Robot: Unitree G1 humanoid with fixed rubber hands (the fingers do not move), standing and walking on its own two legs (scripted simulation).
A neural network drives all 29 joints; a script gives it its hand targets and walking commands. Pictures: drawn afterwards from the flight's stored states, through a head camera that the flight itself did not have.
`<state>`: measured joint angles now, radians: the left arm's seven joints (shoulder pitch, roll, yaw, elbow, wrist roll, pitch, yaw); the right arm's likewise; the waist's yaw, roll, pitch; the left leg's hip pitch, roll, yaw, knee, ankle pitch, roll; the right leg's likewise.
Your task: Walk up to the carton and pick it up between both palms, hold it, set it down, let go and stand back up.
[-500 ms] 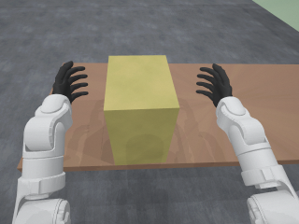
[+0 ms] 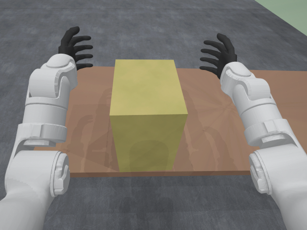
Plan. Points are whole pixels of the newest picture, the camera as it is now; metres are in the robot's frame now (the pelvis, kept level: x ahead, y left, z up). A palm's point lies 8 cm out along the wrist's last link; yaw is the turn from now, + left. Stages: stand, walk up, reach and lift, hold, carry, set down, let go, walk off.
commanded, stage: reach and lift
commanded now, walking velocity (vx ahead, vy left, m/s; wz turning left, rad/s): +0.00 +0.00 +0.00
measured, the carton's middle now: (145, 118) +0.42 +0.03 +0.05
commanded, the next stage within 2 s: none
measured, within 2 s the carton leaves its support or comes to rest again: neither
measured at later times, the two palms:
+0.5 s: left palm (82, 90) +0.42 +0.19 +0.15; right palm (208, 95) +0.43 -0.14 +0.14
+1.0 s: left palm (93, 102) +0.42 +0.18 +0.10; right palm (202, 102) +0.44 -0.13 +0.10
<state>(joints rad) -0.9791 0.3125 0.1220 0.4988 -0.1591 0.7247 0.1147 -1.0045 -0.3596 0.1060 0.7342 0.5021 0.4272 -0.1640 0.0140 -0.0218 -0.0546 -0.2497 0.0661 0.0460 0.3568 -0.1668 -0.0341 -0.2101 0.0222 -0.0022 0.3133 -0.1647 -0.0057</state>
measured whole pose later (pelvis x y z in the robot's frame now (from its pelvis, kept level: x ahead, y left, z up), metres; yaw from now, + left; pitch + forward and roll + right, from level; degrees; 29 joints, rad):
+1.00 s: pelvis -0.01 +0.00 -0.01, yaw +1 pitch +11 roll -1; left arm -0.94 0.12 0.16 1.09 -0.01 -0.01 0.14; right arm -0.95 -0.14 -0.05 1.16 0.22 -0.04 -0.16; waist 0.03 -0.02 -0.13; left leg -0.47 0.08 0.01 0.44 -0.17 -0.04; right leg -0.41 0.03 -0.03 0.37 -0.16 -0.01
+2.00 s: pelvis +0.00 +0.01 +0.00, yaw +1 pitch -2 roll +0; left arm -0.75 -0.20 0.59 0.71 0.50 0.11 0.00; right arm -0.74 0.18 -0.63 0.87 -0.46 -0.13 -0.02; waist 0.02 -0.04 0.05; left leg -0.13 0.04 0.03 0.31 -0.15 -0.02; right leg -0.09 0.00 -0.02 0.27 -0.16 0.01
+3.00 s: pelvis -0.01 +0.00 +0.00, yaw +2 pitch -3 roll +0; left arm -0.77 -0.15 0.49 0.70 0.43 0.19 0.05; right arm -0.76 0.12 -0.45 0.90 -0.30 -0.11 -0.10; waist 0.00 -0.05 0.04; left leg -0.12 0.05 0.03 0.31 -0.14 -0.02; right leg -0.07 0.00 -0.02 0.29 -0.16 0.00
